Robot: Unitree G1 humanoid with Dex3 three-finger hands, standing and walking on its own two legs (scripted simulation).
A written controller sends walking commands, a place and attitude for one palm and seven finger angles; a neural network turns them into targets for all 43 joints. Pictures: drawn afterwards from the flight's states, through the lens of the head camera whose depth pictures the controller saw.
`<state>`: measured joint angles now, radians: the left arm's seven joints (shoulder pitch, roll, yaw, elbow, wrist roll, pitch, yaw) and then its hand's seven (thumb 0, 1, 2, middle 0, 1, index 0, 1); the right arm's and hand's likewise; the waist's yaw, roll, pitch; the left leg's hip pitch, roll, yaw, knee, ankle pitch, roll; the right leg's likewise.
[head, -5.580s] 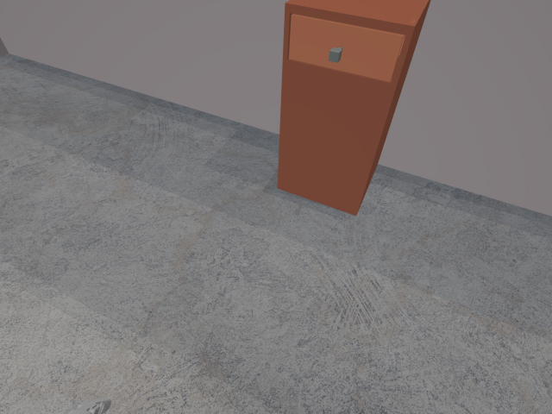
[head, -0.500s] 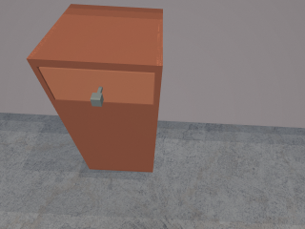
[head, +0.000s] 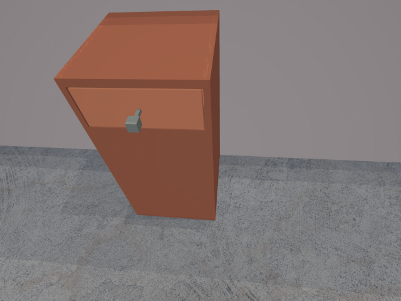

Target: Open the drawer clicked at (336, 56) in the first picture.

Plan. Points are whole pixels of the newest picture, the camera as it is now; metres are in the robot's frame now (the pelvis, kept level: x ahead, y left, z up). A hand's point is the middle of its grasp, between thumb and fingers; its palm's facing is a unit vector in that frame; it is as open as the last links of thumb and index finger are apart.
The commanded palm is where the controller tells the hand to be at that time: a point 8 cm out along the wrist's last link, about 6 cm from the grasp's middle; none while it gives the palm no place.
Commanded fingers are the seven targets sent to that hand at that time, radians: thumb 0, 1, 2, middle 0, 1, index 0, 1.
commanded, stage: come to a stop and stand still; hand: left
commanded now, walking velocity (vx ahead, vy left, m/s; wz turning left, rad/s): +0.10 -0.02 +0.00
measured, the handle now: (135, 119) +0.57 +0.25 +0.00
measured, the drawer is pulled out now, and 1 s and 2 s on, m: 0.00 0.00 0.00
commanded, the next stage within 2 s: look again from close up in 0.98 s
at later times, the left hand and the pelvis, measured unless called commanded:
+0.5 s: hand out of the picture +0.03 +0.19 -0.18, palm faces +0.01 -0.98 -0.20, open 7.3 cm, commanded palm none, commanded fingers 0.00 0.90 0.90 -0.20 -0.30 -0.20 -0.30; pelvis +0.02 +0.01 -0.01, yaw -1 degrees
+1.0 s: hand out of the picture +0.04 +0.16 -0.18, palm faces +0.05 -0.98 -0.20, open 7.2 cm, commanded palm none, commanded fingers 0.00 0.90 0.90 -0.20 -0.30 -0.20 -0.30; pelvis +0.05 -0.01 +0.00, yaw +0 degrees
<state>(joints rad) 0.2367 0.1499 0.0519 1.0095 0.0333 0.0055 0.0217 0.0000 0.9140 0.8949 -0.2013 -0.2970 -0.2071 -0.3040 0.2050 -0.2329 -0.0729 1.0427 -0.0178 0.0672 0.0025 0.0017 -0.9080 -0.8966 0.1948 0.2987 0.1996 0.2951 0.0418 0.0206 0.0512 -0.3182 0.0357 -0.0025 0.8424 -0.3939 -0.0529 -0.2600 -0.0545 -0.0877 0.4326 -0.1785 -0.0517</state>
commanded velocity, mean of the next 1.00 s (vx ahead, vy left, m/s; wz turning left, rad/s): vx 0.02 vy -0.05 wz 0.00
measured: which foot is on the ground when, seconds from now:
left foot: up 0.00-0.12, down 0.14-1.00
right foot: down 0.00-0.16, up 0.18-0.46, down 0.48-1.00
